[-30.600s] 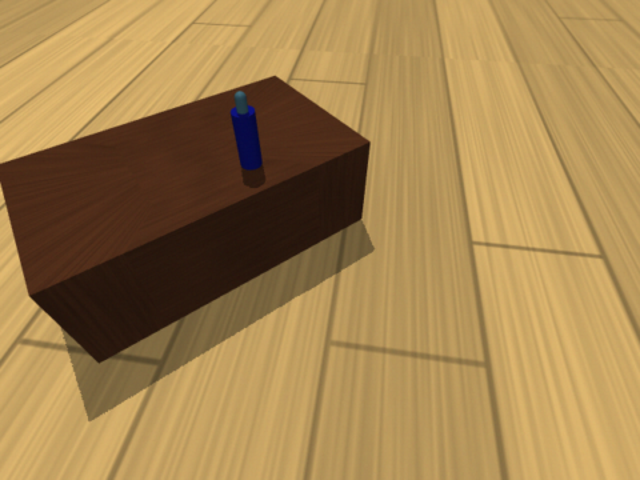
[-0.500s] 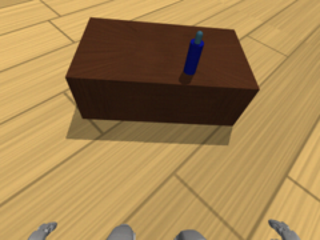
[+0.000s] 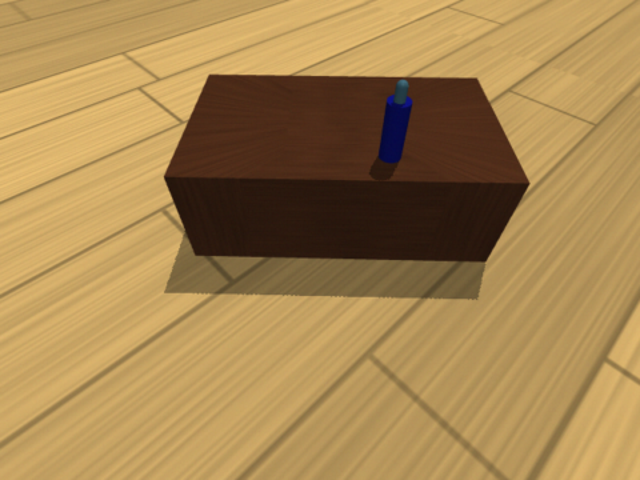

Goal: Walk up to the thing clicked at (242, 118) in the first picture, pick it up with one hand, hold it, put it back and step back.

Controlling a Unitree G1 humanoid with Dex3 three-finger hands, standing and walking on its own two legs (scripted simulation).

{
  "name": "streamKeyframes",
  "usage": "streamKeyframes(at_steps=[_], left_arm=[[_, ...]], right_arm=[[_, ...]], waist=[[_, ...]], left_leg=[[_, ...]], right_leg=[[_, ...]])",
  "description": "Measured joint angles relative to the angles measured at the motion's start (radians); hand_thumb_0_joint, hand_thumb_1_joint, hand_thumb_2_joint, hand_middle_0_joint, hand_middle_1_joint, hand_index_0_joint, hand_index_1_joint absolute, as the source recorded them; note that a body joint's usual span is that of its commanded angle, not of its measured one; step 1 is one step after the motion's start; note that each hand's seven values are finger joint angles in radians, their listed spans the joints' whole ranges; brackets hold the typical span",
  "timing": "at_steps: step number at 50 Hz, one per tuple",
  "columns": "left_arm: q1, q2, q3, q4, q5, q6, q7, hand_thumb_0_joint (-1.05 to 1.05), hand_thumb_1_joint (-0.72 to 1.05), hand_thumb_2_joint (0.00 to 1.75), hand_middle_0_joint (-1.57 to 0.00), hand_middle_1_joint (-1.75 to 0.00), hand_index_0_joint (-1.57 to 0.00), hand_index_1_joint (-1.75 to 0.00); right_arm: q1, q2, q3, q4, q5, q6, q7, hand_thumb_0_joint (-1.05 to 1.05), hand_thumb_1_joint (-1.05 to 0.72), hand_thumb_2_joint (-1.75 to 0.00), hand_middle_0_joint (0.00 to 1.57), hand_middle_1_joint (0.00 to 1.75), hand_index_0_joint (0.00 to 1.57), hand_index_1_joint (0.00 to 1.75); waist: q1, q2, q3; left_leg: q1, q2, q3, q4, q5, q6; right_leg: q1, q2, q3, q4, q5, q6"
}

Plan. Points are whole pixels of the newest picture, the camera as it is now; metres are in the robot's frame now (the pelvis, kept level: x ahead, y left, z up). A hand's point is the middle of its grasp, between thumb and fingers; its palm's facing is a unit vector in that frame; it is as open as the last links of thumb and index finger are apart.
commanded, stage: step back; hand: right
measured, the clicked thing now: (395, 121) +1.14 -0.18 -0.20
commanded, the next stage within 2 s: stand in 0.72 s
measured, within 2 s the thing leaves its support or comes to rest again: neither
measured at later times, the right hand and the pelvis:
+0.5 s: hand out of the picture +0.12 -0.26 -0.15, palm faces -0.07 +0.92 -0.38, open 7.4 cm; pelvis +0.04 +0.01 +0.00, yaw +2 degrees
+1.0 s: hand (506, 477) +0.16 -0.23 -0.13, palm faces -0.05 +0.95 -0.32, open 7.4 cm; pelvis +0.04 +0.01 +0.02, yaw +2 degrees
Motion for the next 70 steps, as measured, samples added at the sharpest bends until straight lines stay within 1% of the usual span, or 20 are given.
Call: streamKeyframes(at_steps=[3, 6, 8, 9, 10, 11, 13, 14, 17, 20, 21, 22, 23, 25, 26, 29, 33, 41, 52, 70], left_arm=[[-0.014, 0.003, -0.004, 0.001, -0.003, -0.007, -0.006, 0.00, 0.91, 0.89, -0.21, -0.30, -0.20, -0.30], [-0.034, 0.005, -0.002, -0.002, -0.004, -0.023, -0.012, 0.00, 0.91, 0.89, -0.21, -0.30, -0.20, -0.30], [-0.051, 0.004, 0.001, 0.000, -0.005, -0.029, -0.010, 0.00, 0.91, 0.89, -0.21, -0.30, -0.20, -0.30], [-0.058, 0.003, 0.001, 0.001, -0.005, -0.034, -0.007, 0.00, 0.91, 0.89, -0.21, -0.30, -0.20, -0.30], [-0.066, -0.004, 0.001, 0.005, -0.004, -0.040, -0.003, 0.00, 0.91, 0.89, -0.21, -0.30, -0.20, -0.30], [-0.073, -0.015, 0.001, 0.011, 0.000, -0.045, 0.001, 0.00, 0.91, 0.89, -0.21, -0.30, -0.20, -0.30], [-0.077, -0.033, -0.006, 0.016, 0.009, -0.048, 0.002, 0.00, 0.91, 0.89, -0.21, -0.30, -0.20, -0.30], [-0.079, -0.038, -0.010, 0.019, 0.012, -0.046, 0.000, 0.00, 0.91, 0.89, -0.21, -0.30, -0.20, -0.30], [-0.088, -0.055, -0.018, 0.025, 0.013, -0.040, -0.004, 0.00, 0.91, 0.89, -0.21, -0.30, -0.20, -0.30], [-0.102, -0.065, -0.024, 0.027, 0.011, -0.044, -0.007, 0.00, 0.90, 0.89, -0.21, -0.30, -0.20, -0.30], [-0.108, -0.065, -0.025, 0.029, 0.008, -0.043, -0.007, 0.00, 0.90, 0.89, -0.21, -0.30, -0.20, -0.30], [-0.115, -0.064, -0.026, 0.032, 0.004, -0.040, -0.008, 0.00, 0.90, 0.89, -0.21, -0.30, -0.20, -0.30], [-0.123, -0.058, -0.025, 0.036, 0.000, -0.036, -0.007, 0.00, 0.90, 0.89, -0.21, -0.30, -0.20, -0.30], [-0.128, -0.047, -0.024, 0.043, -0.012, -0.024, -0.003, 0.00, 0.90, 0.89, -0.21, -0.30, -0.20, -0.30], [-0.130, -0.044, -0.025, 0.049, -0.016, -0.021, -0.002, 0.00, 0.91, 0.89, -0.21, -0.30, -0.20, -0.30], [-0.139, -0.030, -0.026, 0.072, -0.017, -0.019, 0.000, 0.00, 0.91, 0.89, -0.21, -0.30, -0.20, -0.30], [-0.155, -0.016, -0.028, 0.090, -0.022, -0.017, 0.002, 0.00, 0.91, 0.89, -0.21, -0.30, -0.20, -0.30], [-0.164, -0.033, -0.046, 0.127, -0.022, -0.019, -0.004, 0.00, 0.91, 0.89, -0.21, -0.30, -0.20, -0.30], [-0.131, -0.058, -0.061, 0.172, -0.012, -0.030, -0.014, 0.00, 0.91, 0.89, -0.21, -0.30, -0.20, -0.30], [-0.111, -0.057, -0.064, 0.177, -0.013, -0.033, -0.015, 0.00, 0.91, 0.89, -0.21, -0.30, -0.20, -0.30]], right_arm=[[0.005, 0.004, 0.001, -0.009, -0.003, -0.005, 0.000, 0.01, -0.90, -0.90, 0.21, 0.30, 0.21, 0.30], [0.000, -0.001, 0.000, -0.011, -0.001, -0.011, -0.003, 0.01, -0.90, -0.90, 0.21, 0.30, 0.21, 0.30], [-0.005, -0.007, 0.002, -0.011, 0.003, -0.006, -0.007, 0.01, -0.90, -0.90, 0.21, 0.30, 0.21, 0.30], [-0.009, -0.012, 0.004, -0.010, 0.007, 0.000, -0.009, 0.01, -0.90, -0.90, 0.21, 0.30, 0.21, 0.30], [-0.016, -0.018, 0.005, -0.007, 0.013, 0.007, -0.012, 0.01, -0.90, -0.90, 0.21, 0.30, 0.21, 0.30], [-0.022, -0.026, 0.006, -0.002, 0.018, 0.014, -0.017, 0.01, -0.90, -0.90, 0.21, 0.30, 0.21, 0.30], [-0.027, -0.028, 0.008, 0.008, 0.023, 0.026, -0.028, 0.01, -0.90, -0.90, 0.21, 0.30, 0.21, 0.30], [-0.029, -0.026, 0.009, 0.013, 0.022, 0.028, -0.029, 0.01, -0.90, -0.90, 0.21, 0.30, 0.21, 0.30], [-0.033, -0.030, 0.012, 0.024, 0.021, 0.021, -0.027, 0.01, -0.90, -0.90, 0.20, 0.30, 0.21, 0.30], [-0.040, -0.040, 0.011, 0.035, 0.019, 0.011, -0.026, 0.01, -0.90, -0.90, 0.20, 0.30, 0.21, 0.30], [-0.044, -0.042, 0.011, 0.039, 0.018, 0.007, -0.026, 0.00, -0.90, -0.90, 0.20, 0.30, 0.21, 0.30], [-0.048, -0.042, 0.009, 0.044, 0.016, 0.002, -0.028, 0.00, -0.90, -0.90, 0.20, 0.30, 0.21, 0.30], [-0.058, -0.033, 0.007, 0.052, 0.013, -0.001, -0.031, 0.00, -0.91, -0.90, 0.20, 0.30, 0.21, 0.30], [-0.071, -0.015, 0.011, 0.062, 0.011, -0.003, -0.033, 0.00, -0.91, -0.90, 0.20, 0.30, 0.21, 0.30], [-0.076, -0.010, 0.015, 0.066, 0.014, -0.003, -0.031, 0.00, -0.91, -0.90, 0.20, 0.30, 0.21, 0.30], [-0.104, 0.009, 0.026, 0.082, 0.019, 0.002, -0.028, 0.00, -0.90, -0.90, 0.20, 0.30, 0.21, 0.30], [-0.138, 0.028, 0.032, 0.089, 0.023, -0.001, -0.032, 0.00, -0.90, -0.90, 0.21, 0.30, 0.21, 0.30], [-0.188, 0.028, 0.040, 0.106, 0.027, -0.010, -0.027, 0.00, -0.90, -0.90, 0.21, 0.30, 0.21, 0.30], [-0.192, 0.014, 0.039, 0.127, 0.029, -0.009, -0.014, 0.00, -0.90, -0.90, 0.21, 0.30, 0.21, 0.30], [-0.123, -0.002, 0.042, 0.175, 0.026, 0.004, -0.011, 0.01, -0.90, -0.90, 0.20, 0.30, 0.21, 0.30]], waist=[[-0.011, 0.005, -0.008], [-0.021, 0.005, -0.002], [-0.027, 0.005, 0.001], [-0.026, 0.006, 0.001], [-0.025, 0.016, 0.005], [-0.026, 0.038, 0.008], [-0.020, 0.053, -0.008], [-0.012, 0.046, -0.016], [-0.005, 0.037, -0.027], [-0.001, 0.038, -0.025], [-0.002, 0.039, -0.021], [-0.006, 0.036, -0.014], [-0.004, 0.018, -0.002], [0.003, -0.007, 0.003], [0.002, -0.006, 0.000], [0.001, -0.002, -0.001], [-0.003, -0.013, -0.001], [0.002, 0.002, -0.010], [-0.004, 0.017, -0.013], [-0.023, 0.030, -0.022]], left_leg=[[0.023, 0.018, -0.007, -0.047, 0.019, 0.003], [0.035, 0.027, -0.014, -0.068, 0.028, -0.012], [0.033, 0.030, -0.021, -0.056, 0.020, -0.022], [0.026, 0.032, -0.022, -0.037, 0.008, -0.027], [0.020, 0.041, -0.027, -0.009, -0.010, -0.033], [0.012, 0.055, -0.042, 0.023, -0.028, -0.034], [-0.015, 0.041, -0.077, 0.093, -0.117, -0.031], [-0.027, 0.032, -0.069, 0.132, -0.162, -0.033], [-0.041, 0.028, -0.050, 0.175, -0.199, -0.034], [-0.021, 0.049, -0.035, 0.100, -0.155, -0.034], [-0.001, 0.058, -0.028, 0.038, -0.108, -0.034], [0.015, 0.059, -0.022, -0.012, -0.016, -0.037], [0.028, 0.046, -0.011, -0.026, 0.012, -0.039], [0.040, 0.032, 0.008, -0.036, 0.001, -0.036], [0.037, 0.037, 0.008, -0.030, -0.009, -0.033], [0.039, 0.056, 0.005, -0.026, -0.022, -0.032], [0.052, 0.052, 0.006, -0.050, -0.011, -0.029], [0.111, 0.047, 0.014, -0.146, 0.039, -0.026], [0.167, 0.056, 0.011, -0.273, 0.116, -0.042], [0.165, 0.089, 0.007, -0.298, 0.143, -0.072]], right_leg=[[-0.040, 0.020, -0.023, 0.042, -0.014, -0.013], [-0.040, 0.017, -0.043, -0.054, 0.041, -0.009], [-0.013, 0.020, -0.049, -0.165, 0.103, -0.006], [0.009, 0.025, -0.053, -0.233, 0.154, -0.005], [0.026, 0.034, -0.059, -0.273, 0.247, 0.000], [0.036, 0.049, -0.073, -0.280, 0.272, 0.005], [0.039, 0.054, -0.085, -0.273, 0.252, 0.005], [0.038, 0.047, -0.081, -0.267, 0.241, 0.002], [0.046, 0.022, -0.081, -0.268, 0.226, 0.005], [0.047, 0.005, -0.087, -0.259, 0.213, 0.021], [0.046, 0.000, -0.091, -0.249, 0.205, 0.028], [0.044, -0.008, -0.094, -0.234, 0.194, 0.035], [0.044, -0.024, -0.085, -0.218, 0.184, 0.042], [0.043, -0.037, -0.065, -0.213, 0.182, 0.043], [0.048, -0.031, -0.064, -0.228, 0.185, 0.042], [0.077, -0.011, -0.068, -0.284, 0.210, 0.057], [0.092, -0.015, -0.068, -0.312, 0.224, 0.058], [0.148, -0.018, -0.063, -0.407, 0.276, 0.067], [0.189, -0.008, -0.068, -0.500, 0.334, 0.053], [0.178, 0.026, -0.072, -0.511, 0.353, 0.023]])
